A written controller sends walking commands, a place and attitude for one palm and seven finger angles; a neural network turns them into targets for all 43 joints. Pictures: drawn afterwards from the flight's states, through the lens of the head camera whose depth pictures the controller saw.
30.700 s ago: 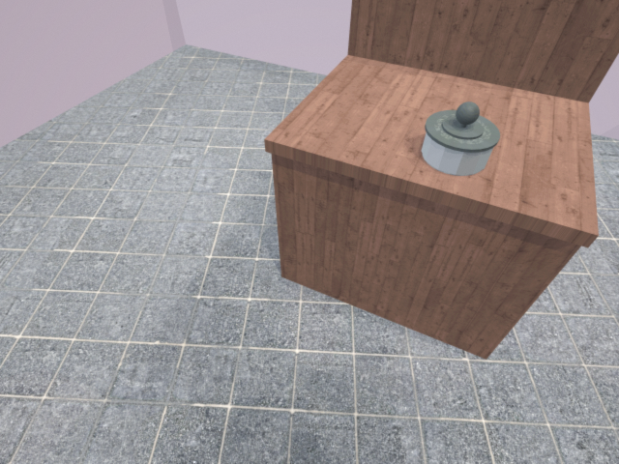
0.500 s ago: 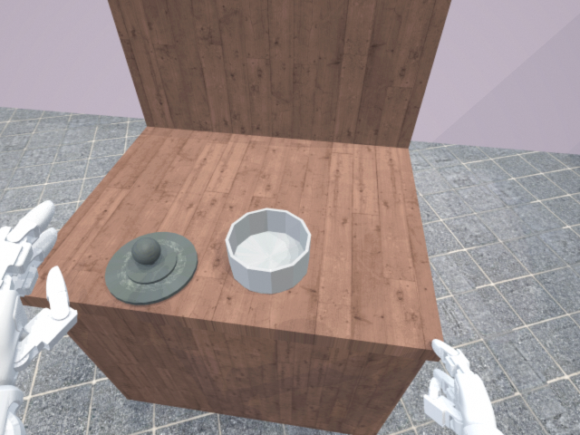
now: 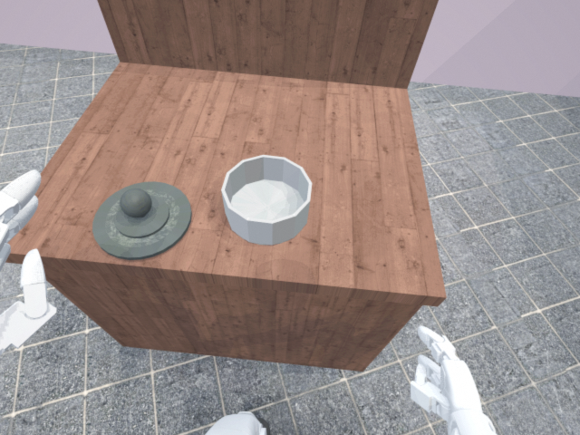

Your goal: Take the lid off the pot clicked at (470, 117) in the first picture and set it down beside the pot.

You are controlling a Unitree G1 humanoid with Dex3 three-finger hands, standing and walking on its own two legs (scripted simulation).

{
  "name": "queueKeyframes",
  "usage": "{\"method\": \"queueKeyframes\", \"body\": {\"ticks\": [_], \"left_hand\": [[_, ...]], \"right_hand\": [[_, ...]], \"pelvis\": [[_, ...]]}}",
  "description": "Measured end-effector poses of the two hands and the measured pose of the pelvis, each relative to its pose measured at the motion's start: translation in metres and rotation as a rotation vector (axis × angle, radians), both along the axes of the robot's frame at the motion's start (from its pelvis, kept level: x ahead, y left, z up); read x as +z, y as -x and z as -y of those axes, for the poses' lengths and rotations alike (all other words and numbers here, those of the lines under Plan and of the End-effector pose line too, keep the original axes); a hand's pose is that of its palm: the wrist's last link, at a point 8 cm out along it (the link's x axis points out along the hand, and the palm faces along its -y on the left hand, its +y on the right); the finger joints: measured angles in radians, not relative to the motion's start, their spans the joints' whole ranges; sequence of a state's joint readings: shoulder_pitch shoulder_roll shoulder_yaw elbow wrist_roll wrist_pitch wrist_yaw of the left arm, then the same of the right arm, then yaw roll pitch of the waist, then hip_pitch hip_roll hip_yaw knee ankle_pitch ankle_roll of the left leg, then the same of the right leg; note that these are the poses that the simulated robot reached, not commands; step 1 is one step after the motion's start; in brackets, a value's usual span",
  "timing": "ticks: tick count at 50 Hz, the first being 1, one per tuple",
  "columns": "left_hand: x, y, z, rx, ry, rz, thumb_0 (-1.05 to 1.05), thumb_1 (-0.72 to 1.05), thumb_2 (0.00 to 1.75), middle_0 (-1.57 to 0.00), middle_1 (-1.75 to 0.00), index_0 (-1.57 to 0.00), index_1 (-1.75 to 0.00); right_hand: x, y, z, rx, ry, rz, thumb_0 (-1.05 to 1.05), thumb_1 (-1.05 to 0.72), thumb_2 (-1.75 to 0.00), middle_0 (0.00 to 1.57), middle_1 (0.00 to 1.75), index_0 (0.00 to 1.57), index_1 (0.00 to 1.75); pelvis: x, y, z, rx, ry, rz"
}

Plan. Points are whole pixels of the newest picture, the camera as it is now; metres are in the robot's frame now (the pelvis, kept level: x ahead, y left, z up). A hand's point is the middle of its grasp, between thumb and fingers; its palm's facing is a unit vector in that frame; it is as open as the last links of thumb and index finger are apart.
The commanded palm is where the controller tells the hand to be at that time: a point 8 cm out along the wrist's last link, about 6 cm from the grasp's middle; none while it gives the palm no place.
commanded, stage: step back with the hand held close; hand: left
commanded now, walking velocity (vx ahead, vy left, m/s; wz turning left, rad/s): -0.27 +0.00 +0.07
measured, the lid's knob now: (136, 203) +0.46 +0.32 -0.03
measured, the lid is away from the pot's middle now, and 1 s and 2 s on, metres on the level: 0.23 0.23 0.23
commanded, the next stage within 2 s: stop stepping back and stand still in 0.72 s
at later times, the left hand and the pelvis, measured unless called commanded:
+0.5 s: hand (24, 389) +0.13 +0.23 +0.17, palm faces +0.28 -0.82 -0.49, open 7.4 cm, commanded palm +0.06 +0.27 +0.19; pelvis -0.08 +0.00 -0.01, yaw -2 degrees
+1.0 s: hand out of the picture +0.01 +0.20 +0.17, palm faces +0.19 -0.86 -0.48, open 7.4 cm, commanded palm -0.06 +0.27 +0.19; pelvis -0.20 -0.01 -0.01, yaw -2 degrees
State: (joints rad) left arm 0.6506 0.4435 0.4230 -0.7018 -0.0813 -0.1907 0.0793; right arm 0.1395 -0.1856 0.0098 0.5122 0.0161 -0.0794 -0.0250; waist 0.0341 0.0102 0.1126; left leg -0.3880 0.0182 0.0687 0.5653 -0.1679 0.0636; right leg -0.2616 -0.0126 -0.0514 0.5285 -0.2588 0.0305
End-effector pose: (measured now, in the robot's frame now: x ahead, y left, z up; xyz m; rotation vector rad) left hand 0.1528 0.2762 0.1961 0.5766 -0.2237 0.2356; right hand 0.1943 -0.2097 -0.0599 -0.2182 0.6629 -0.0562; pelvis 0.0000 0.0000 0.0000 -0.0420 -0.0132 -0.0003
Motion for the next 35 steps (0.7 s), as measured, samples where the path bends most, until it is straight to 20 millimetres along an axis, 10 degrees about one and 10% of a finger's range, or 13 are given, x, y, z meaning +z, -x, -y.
{"method": "queueKeyframes", "body": {"ticks": [13,35], "left_hand": [[-0.025,0.032,0.003,-0.009,0.097,0.055,0.01,0.89,0.9,-0.22,-0.3,-0.21,-0.3],[-0.014,0.106,0.014,-0.093,0.052,0.106,0.01,0.89,0.9,-0.22,-0.3,-0.22,-0.3]], "right_hand": [[-0.016,0.097,0.036,-0.142,0.085,-0.117,0.01,-0.9,-0.9,0.2,0.3,0.21,0.3],[-0.02,0.157,0.027,-0.147,0.02,-0.071,0.01,-0.9,-0.9,0.2,0.3,0.21,0.3]], "pelvis": [[-0.011,0.036,0.0,0.034,0.0,-0.002],[-0.014,0.107,0.001,0.018,0.005,-0.025]]}}
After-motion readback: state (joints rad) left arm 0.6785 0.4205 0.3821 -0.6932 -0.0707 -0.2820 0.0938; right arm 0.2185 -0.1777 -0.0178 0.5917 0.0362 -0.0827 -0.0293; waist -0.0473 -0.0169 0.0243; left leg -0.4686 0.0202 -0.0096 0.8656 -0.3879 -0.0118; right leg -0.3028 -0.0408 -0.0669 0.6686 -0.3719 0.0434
